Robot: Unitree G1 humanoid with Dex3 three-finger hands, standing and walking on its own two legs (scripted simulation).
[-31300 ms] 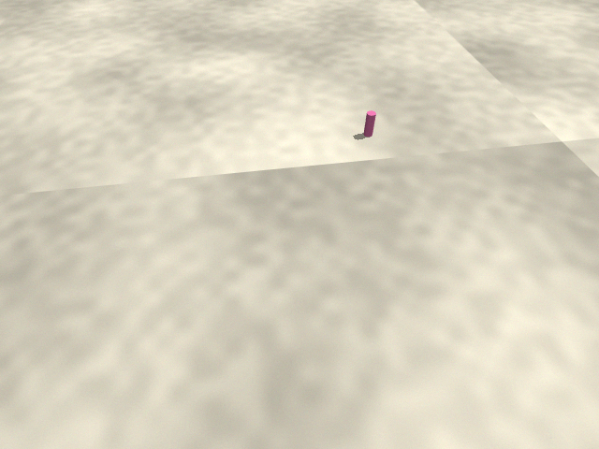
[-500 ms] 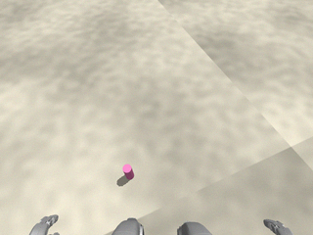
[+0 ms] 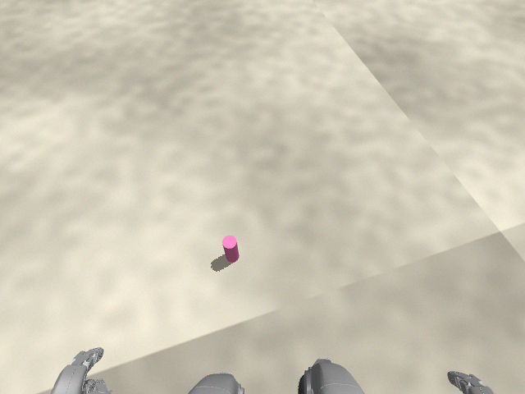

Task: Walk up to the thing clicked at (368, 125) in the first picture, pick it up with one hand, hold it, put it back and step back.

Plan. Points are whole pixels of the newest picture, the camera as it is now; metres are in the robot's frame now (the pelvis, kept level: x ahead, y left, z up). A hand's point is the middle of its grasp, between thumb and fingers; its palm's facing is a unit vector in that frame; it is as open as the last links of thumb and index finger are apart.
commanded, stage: step back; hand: left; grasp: from the side
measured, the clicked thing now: (231, 249) +0.60 +0.15 -0.68
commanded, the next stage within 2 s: none
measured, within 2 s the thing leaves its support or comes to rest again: neither
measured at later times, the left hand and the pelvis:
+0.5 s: hand out of the picture -0.05 +0.26 -0.13, palm faces -0.12 -0.90 -0.42, open 7.4 cm; pelvis -0.15 +0.00 +0.01, yaw -7 degrees
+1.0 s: hand out of the picture -0.18 +0.28 -0.14, palm faces -0.12 -0.91 -0.41, open 7.4 cm; pelvis -0.31 +0.02 +0.00, yaw -7 degrees
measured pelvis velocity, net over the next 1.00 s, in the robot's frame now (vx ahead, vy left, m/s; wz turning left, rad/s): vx -0.31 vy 0.02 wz -0.13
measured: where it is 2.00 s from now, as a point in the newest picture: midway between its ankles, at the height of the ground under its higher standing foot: outside the picture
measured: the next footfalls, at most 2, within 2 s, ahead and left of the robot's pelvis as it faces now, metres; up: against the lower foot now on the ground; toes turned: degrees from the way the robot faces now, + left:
right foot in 0.36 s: -0.11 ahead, -0.13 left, +0.00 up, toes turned -5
left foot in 0.68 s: -0.17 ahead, +0.14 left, +0.00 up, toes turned -6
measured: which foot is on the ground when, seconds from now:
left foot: down 0.00-0.38, up 0.40-0.66, down 0.68-1.00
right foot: up 0.00-0.34, down 0.36-0.70, up 0.72-0.98, down 1.00-1.00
